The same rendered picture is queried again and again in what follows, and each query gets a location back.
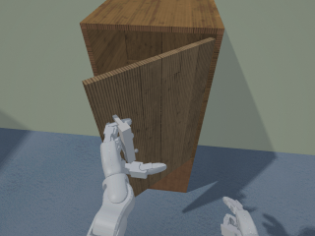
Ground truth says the handle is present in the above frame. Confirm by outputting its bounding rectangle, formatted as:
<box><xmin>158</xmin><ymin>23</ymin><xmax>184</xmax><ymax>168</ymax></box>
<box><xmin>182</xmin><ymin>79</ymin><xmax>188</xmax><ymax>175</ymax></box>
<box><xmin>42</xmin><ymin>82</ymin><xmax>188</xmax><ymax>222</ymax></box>
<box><xmin>112</xmin><ymin>114</ymin><xmax>136</xmax><ymax>163</ymax></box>

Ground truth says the robot right hand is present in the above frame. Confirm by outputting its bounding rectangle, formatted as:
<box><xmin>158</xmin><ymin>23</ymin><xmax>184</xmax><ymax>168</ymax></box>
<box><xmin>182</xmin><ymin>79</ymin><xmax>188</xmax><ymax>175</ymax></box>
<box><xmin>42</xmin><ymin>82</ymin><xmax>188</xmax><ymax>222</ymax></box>
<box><xmin>220</xmin><ymin>197</ymin><xmax>259</xmax><ymax>236</ymax></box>

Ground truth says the cupboard door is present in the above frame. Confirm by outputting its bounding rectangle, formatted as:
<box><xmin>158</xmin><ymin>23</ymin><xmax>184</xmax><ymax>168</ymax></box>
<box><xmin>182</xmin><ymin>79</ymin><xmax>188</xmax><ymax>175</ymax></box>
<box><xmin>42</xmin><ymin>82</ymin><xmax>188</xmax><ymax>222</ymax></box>
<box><xmin>82</xmin><ymin>37</ymin><xmax>216</xmax><ymax>197</ymax></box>

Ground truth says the robot left hand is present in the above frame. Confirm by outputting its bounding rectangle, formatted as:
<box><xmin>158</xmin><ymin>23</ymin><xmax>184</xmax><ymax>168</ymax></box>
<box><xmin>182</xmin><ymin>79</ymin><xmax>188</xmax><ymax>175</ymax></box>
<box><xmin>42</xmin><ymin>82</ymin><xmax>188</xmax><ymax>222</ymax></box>
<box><xmin>100</xmin><ymin>118</ymin><xmax>167</xmax><ymax>179</ymax></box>

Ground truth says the robot left forearm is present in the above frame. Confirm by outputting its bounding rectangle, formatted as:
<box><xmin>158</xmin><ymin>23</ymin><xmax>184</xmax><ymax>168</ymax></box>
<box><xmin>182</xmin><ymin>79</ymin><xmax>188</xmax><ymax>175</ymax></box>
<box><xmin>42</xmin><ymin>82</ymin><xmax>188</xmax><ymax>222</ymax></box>
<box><xmin>87</xmin><ymin>173</ymin><xmax>136</xmax><ymax>236</ymax></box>

